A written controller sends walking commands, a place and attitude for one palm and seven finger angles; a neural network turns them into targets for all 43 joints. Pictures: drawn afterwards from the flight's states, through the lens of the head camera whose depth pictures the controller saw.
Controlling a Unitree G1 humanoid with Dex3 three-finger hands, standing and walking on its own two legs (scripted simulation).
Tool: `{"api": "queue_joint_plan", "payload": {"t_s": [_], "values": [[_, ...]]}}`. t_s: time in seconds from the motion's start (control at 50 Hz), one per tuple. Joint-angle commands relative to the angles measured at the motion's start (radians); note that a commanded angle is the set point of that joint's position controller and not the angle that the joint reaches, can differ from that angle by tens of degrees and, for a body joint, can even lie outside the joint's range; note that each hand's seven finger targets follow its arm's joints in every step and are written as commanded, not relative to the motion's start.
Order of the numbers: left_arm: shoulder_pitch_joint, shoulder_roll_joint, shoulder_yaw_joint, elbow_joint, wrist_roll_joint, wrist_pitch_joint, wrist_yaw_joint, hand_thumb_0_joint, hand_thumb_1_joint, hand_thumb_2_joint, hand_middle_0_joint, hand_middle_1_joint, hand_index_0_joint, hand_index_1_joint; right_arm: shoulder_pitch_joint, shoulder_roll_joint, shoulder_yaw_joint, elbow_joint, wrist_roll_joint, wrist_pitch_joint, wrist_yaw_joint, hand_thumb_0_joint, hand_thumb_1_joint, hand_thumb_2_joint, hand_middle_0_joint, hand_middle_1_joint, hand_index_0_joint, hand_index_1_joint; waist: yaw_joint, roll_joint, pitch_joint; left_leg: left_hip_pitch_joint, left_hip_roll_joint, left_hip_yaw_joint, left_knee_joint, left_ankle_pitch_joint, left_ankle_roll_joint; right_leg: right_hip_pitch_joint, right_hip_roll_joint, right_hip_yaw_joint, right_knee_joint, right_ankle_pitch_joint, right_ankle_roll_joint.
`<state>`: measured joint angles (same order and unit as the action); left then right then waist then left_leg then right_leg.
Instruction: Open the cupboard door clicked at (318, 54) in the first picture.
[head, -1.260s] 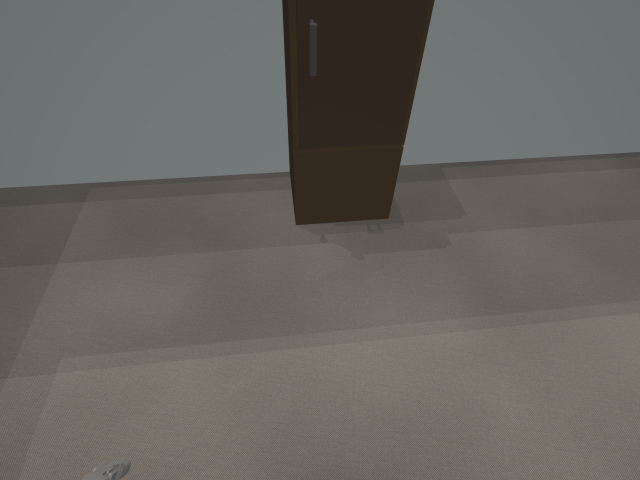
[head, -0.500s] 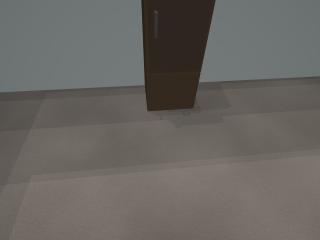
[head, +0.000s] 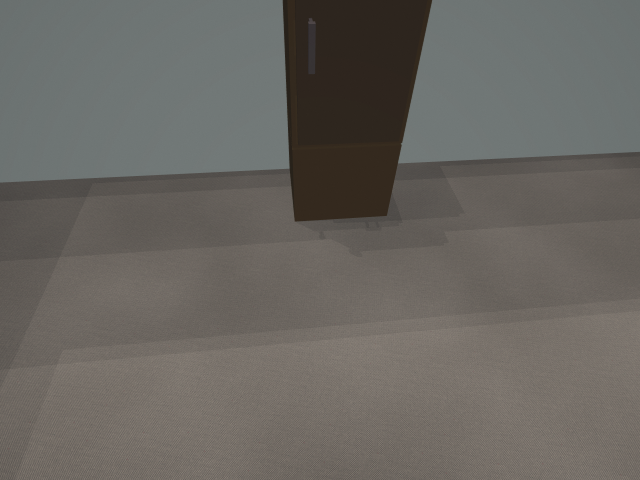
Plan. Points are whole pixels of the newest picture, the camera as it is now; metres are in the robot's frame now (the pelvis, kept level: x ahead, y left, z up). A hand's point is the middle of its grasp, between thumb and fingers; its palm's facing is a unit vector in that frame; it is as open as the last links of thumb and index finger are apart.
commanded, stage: look at it before walking up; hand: left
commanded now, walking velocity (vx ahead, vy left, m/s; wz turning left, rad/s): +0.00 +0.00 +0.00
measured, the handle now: (311, 46) +1.26 +0.11 +0.01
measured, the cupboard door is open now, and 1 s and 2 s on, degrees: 0 0 0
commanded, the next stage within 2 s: walk to a spot facing it in 0.48 s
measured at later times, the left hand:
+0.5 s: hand out of the picture +0.07 +0.24 -0.16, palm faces -0.02 -0.94 -0.33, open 7.4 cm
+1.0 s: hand out of the picture +0.12 +0.16 -0.18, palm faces -0.17 -0.97 -0.20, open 7.4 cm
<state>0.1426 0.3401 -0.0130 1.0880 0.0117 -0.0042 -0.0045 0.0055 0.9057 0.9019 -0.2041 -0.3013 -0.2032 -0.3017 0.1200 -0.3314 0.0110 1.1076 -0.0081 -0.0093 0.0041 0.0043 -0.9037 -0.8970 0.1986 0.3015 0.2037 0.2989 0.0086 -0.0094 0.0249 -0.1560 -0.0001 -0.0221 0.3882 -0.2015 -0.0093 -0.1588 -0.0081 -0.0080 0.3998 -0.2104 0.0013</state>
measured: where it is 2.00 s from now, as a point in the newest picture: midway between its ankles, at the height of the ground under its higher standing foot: (363, 429)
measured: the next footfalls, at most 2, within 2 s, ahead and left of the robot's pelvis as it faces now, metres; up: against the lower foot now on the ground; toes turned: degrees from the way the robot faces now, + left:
right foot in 1.02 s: +0.13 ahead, -0.15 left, +0.00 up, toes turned -17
left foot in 1.46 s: +0.41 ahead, +0.02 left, +0.00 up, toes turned -14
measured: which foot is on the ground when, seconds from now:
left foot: down 0.00-1.00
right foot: down 0.00-0.82, up 0.84-1.00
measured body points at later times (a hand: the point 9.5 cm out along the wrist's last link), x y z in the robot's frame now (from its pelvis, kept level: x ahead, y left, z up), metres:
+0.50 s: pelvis +0.00 +0.00 +0.00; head +0.00 +0.00 +0.45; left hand +0.08 +0.29 -0.13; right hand +0.09 -0.30 -0.13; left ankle +0.01 +0.13 -0.74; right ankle +0.00 -0.12 -0.74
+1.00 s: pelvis +0.07 -0.03 -0.02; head +0.09 -0.04 +0.43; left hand +0.13 +0.21 -0.16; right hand +0.00 -0.27 -0.17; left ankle +0.01 +0.13 -0.74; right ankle +0.08 -0.13 -0.73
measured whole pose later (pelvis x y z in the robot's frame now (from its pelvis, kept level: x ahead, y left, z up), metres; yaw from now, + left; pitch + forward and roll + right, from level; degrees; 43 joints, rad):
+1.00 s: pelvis +0.07 -0.03 -0.02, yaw -11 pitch +0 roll +1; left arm 0.29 0.21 0.04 1.02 0.02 0.02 -0.06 0.01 0.91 0.90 -0.20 -0.30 -0.20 -0.30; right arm 0.33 -0.22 -0.03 1.08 -0.03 -0.04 -0.01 0.00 -0.90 -0.90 0.20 0.30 0.20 0.30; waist 0.00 0.01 0.05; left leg -0.08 0.10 0.15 0.51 -0.41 -0.06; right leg -0.38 -0.03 -0.08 0.73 -0.41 -0.01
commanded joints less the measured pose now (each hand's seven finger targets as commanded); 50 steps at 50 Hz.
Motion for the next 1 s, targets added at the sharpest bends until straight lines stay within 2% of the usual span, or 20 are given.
{"api": "queue_joint_plan", "payload": {"t_s": [0.0,0.32,0.56,0.6,0.62,0.66,0.7,0.74,0.76,0.78,0.8,0.82,0.84,0.86,0.88,0.9,0.92,0.94,0.96,0.98], "values": [[-0.035,0.202,0.045,-0.065,0.0,-0.022,0.015,0.0,0.9,0.9,-0.2,-0.3,-0.2,-0.3,-0.051,-0.21,-0.043,-0.061,0.0,-0.025,-0.015,0.0,-0.9,-0.9,0.2,0.3,0.2,0.3,-0.004,0.008,-0.051,0.008,0.113,-0.091,-0.07,0.13,0.037,0.015,-0.115,0.107,-0.078,0.109,-0.031],[-0.036,0.206,0.048,-0.066,0.0,-0.024,0.016,0.0,0.9,0.9,-0.2,-0.3,-0.2,-0.3,-0.055,-0.212,-0.042,-0.063,0.002,-0.024,-0.017,0.0,-0.9,-0.9,0.2,0.3,0.2,0.3,-0.003,0.0,-0.06,0.033,0.115,-0.089,-0.072,0.173,0.033,0.039,-0.116,0.102,-0.084,0.164,-0.031],[-0.034,0.207,0.047,-0.063,-0.001,-0.021,0.013,0.0,0.9,0.9,-0.2,-0.3,-0.2,-0.3,-0.054,-0.212,-0.039,-0.059,0.001,-0.021,-0.015,0.0,-0.9,-0.9,0.2,0.3,0.2,0.3,-0.002,0.006,-0.036,0.018,0.111,-0.091,-0.086,0.103,0.032,0.021,-0.115,0.113,-0.113,0.067,-0.03],[0.02,0.1,0.027,-0.039,-0.001,-0.002,0.014,0.0,0.9,0.9,-0.2,-0.3,-0.2,-0.3,0.005,-0.103,-0.016,-0.033,-0.008,-0.007,-0.014,0.0,-0.9,-0.9,0.2,0.3,0.2,0.3,-0.005,-0.005,-0.043,0.028,0.107,-0.053,-0.061,0.019,0.012,-0.003,-0.103,0.125,-0.108,-0.037,-0.019],[0.047,0.088,0.028,-0.038,0.001,0.008,0.012,0.0,0.9,0.9,-0.2,-0.3,-0.2,-0.3,0.032,-0.088,-0.016,-0.032,-0.01,0.0,-0.013,0.0,-0.9,-0.9,0.2,0.3,0.2,0.3,-0.001,-0.008,-0.041,0.021,0.101,-0.039,-0.037,-0.073,0.012,-0.02,-0.098,0.139,-0.105,-0.134,-0.023],[0.06,0.102,0.04,-0.055,0.006,0.019,0.001,0.0,0.9,0.9,-0.2,-0.3,-0.2,-0.3,0.055,-0.094,-0.026,-0.042,-0.015,0.004,-0.013,0.0,-0.9,-0.9,0.2,0.3,0.2,0.3,-0.004,-0.016,0.011,-0.033,0.097,-0.024,-0.027,-0.231,0.017,-0.076,-0.085,0.177,-0.1,-0.273,-0.042],[0.078,0.107,0.053,-0.079,0.009,0.024,-0.009,0.0,0.9,0.9,-0.2,-0.3,-0.2,-0.3,0.064,-0.107,-0.04,-0.061,-0.017,0.004,-0.014,0.0,-0.9,-0.9,0.2,0.3,0.2,0.3,-0.001,-0.018,0.066,-0.073,0.107,-0.025,-0.014,-0.333,0.026,-0.14,-0.068,0.197,-0.077,-0.351,-0.057],[0.089,0.097,0.064,-0.103,0.012,0.023,-0.016,0.0,0.9,0.9,-0.2,-0.3,-0.2,-0.3,0.096,-0.117,-0.053,-0.076,-0.016,-0.001,-0.016,0.0,-0.9,-0.9,0.2,0.3,0.2,0.3,-0.011,0.007,0.101,-0.076,0.135,-0.051,-0.017,-0.414,0.046,-0.213,-0.042,0.195,-0.016,-0.393,-0.067],[0.091,0.08,0.066,-0.118,0.011,0.019,-0.02,0.0,0.9,0.9,-0.2,-0.3,-0.2,-0.3,0.118,-0.127,-0.059,-0.079,-0.015,-0.007,-0.018,0.0,-0.9,-0.9,0.2,0.3,0.2,0.3,-0.02,0.058,0.113,-0.045,0.167,-0.09,-0.045,-0.444,0.065,-0.273,-0.014,0.172,0.051,-0.38,-0.064],[0.084,0.056,0.067,-0.135,0.01,0.013,-0.024,0.0,0.9,0.9,-0.2,-0.3,-0.2,-0.3,0.152,-0.142,-0.069,-0.079,-0.015,-0.014,-0.021,0.0,-0.9,-0.9,0.2,0.3,0.2,0.3,-0.036,0.128,0.112,0.008,0.23,-0.165,-0.106,-0.468,0.099,-0.338,0.028,0.109,0.168,-0.328,-0.05],[0.063,0.024,0.066,-0.154,0.008,0.006,-0.028,0.0,0.9,0.9,-0.2,-0.3,-0.2,-0.3,0.179,-0.166,-0.082,-0.078,-0.011,-0.024,-0.025,0.0,-0.9,-0.9,0.2,0.3,0.2,0.3,-0.048,0.22,0.108,0.067,0.328,-0.259,-0.175,-0.44,0.15,-0.406,0.052,0.018,0.325,-0.244,-0.03],[0.009,0.022,0.07,-0.182,0.009,0.001,-0.031,0.0,0.9,0.9,-0.2,-0.3,-0.2,-0.3,0.214,-0.164,-0.089,-0.076,-0.008,-0.035,-0.026,0.0,-0.9,-0.9,0.2,0.3,0.2,0.3,-0.071,0.21,0.096,0.13,0.392,-0.291,-0.207,-0.337,0.197,-0.483,0.009,0.005,0.453,-0.287,-0.019],[-0.016,0.015,0.074,-0.199,0.01,-0.001,-0.034,0.0,0.9,0.9,-0.2,-0.3,-0.2,-0.3,0.234,-0.15,-0.091,-0.075,-0.01,-0.044,-0.027,0.0,-0.9,-0.9,0.2,0.3,0.2,0.3,-0.074,0.193,0.104,0.171,0.411,-0.273,-0.203,-0.221,0.215,-0.541,-0.025,0.019,0.515,-0.303,-0.01],[-0.03,0.005,0.077,-0.207,0.01,-0.006,-0.038,0.0,0.9,0.9,-0.2,-0.3,-0.2,-0.3,0.244,-0.129,-0.09,-0.071,-0.011,-0.051,-0.028,0.0,-0.9,-0.9,0.2,0.3,0.2,0.3,-0.073,0.154,0.102,0.184,0.411,-0.227,-0.174,-0.087,0.214,-0.547,-0.053,0.021,0.52,-0.303,-0.008],[-0.023,-0.015,0.078,-0.208,0.009,-0.011,-0.042,0.0,0.9,0.9,-0.2,-0.3,-0.2,-0.3,0.231,-0.115,-0.09,-0.073,-0.015,-0.054,-0.03,0.0,-0.9,-0.9,0.2,0.3,0.2,0.3,-0.059,0.153,0.089,0.182,0.401,-0.161,-0.138,0.031,0.199,-0.517,-0.073,0.011,0.486,-0.302,-0.007],[0.005,-0.032,0.077,-0.203,0.007,-0.012,-0.045,0.0,0.9,0.9,-0.2,-0.3,-0.2,-0.3,0.201,-0.109,-0.09,-0.078,-0.018,-0.055,-0.031,0.0,-0.9,-0.9,0.2,0.3,0.2,0.3,-0.037,0.147,0.076,0.142,0.386,-0.091,-0.113,0.069,0.175,-0.438,-0.083,-0.006,0.434,-0.287,-0.009],[0.046,-0.043,0.078,-0.192,0.005,-0.012,-0.049,0.0,0.9,0.9,-0.2,-0.3,-0.2,-0.3,0.165,-0.106,-0.091,-0.088,-0.018,-0.055,-0.031,0.0,-0.9,-0.9,0.2,0.3,0.2,0.3,-0.012,0.142,0.055,0.09,0.363,-0.026,-0.077,0.079,0.145,-0.338,-0.075,-0.032,0.359,-0.262,-0.014],[0.11,-0.057,0.081,-0.171,0.006,-0.011,-0.053,0.0,0.9,0.9,-0.2,-0.3,-0.2,-0.3,0.14,-0.106,-0.091,-0.094,-0.019,-0.053,-0.029,0.0,-0.9,-0.9,0.2,0.3,0.2,0.3,0.019,0.146,0.037,0.012,0.324,0.047,-0.016,0.054,0.113,-0.2,-0.05,-0.077,0.281,-0.178,-0.016],[0.218,-0.049,0.089,-0.135,0.01,-0.013,-0.052,0.0,0.9,0.9,-0.2,-0.3,-0.2,-0.3,0.12,-0.098,-0.091,-0.097,-0.016,-0.052,-0.028,0.0,-0.9,-0.9,0.2,0.3,0.2,0.3,0.074,0.098,-0.012,-0.063,0.277,0.106,0.134,0.041,0.081,-0.023,-0.008,-0.114,0.178,-0.065,-0.024],[0.38,0.019,0.104,-0.081,0.015,-0.025,-0.041,0.0,0.9,0.9,-0.2,-0.3,-0.2,-0.3,0.119,-0.07,-0.085,-0.107,-0.006,-0.052,-0.019,0.0,-0.9,-0.9,0.2,0.3,0.2,0.3,0.141,-0.068,-0.087,-0.191,0.205,0.193,0.4,0.019,0.033,0.199,-0.033,-0.047,0.08,-0.056,-0.048]]}}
